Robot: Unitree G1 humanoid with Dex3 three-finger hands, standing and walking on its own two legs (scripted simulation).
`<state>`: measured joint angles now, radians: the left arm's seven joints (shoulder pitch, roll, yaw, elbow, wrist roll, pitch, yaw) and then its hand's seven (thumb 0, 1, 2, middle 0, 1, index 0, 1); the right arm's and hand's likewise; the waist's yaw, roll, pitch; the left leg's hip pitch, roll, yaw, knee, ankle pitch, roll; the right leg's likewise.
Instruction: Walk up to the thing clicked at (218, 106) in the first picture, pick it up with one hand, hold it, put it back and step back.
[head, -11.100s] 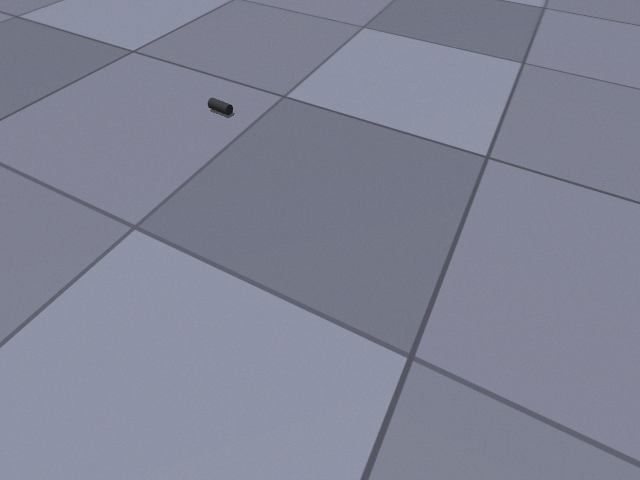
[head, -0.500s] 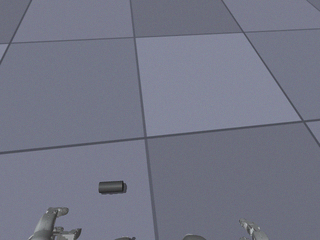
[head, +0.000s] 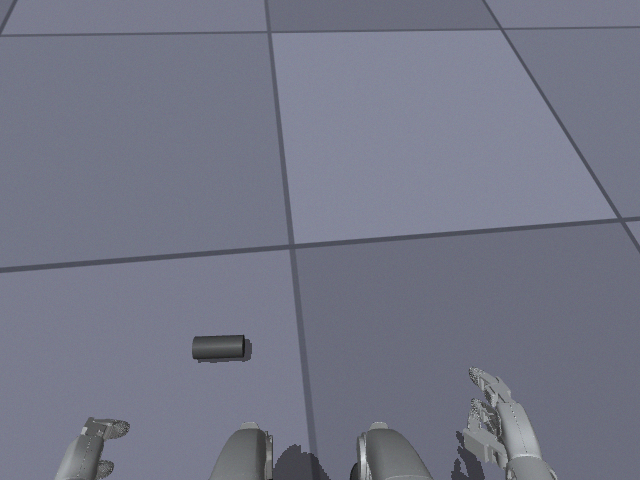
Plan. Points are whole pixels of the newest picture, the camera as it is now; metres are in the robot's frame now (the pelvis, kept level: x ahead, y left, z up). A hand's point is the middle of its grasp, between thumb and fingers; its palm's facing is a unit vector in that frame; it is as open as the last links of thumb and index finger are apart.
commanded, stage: rise first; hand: left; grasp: from above
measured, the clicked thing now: (219, 346) +0.45 +0.25 -0.66
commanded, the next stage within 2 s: none
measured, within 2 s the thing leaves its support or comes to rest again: neither
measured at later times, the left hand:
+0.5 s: hand (148, 427) +0.21 +0.28 -0.29, palm faces -0.40 -0.57 -0.72, open 14.0 cm
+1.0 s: hand (171, 374) +0.33 +0.30 -0.43, palm faces -0.47 -0.17 -0.87, open 14.1 cm
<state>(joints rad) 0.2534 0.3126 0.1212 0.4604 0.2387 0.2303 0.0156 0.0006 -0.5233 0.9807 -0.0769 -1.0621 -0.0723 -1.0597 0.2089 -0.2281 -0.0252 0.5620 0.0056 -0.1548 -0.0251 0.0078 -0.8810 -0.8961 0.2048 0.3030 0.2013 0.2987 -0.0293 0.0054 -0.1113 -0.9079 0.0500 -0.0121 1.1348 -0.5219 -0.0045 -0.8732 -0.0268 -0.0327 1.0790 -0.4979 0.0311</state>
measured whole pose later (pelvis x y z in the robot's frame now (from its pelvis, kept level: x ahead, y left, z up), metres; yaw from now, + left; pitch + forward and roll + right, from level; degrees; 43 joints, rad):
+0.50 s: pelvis -0.04 -0.01 -0.15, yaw +0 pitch +31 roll -2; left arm -0.13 0.46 0.14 0.70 0.61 -0.05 0.07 0.00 -0.52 0.96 -0.10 -1.07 -0.10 -1.06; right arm 0.10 -0.30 -0.04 0.63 0.00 -0.23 0.02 0.01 -0.90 -0.90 0.21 0.30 0.20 0.30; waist -0.04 0.00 -0.19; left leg -1.60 0.04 -0.04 1.72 -0.66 -0.02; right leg -1.58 -0.04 -0.02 1.70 -0.66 0.02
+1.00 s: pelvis -0.09 +0.00 -0.29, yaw -4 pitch +33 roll -6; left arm -0.66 0.71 0.19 1.12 1.06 -0.30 0.18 0.00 -0.52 1.04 -0.07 -1.03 -0.06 -1.04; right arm 0.15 -0.27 -0.03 0.74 -0.06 -0.07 0.08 0.00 -0.87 -0.90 0.20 0.30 0.20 0.30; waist -0.11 0.00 -0.10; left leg -2.12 0.04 -0.10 2.20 -0.66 0.00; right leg -2.07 -0.02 -0.05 2.13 -0.64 0.03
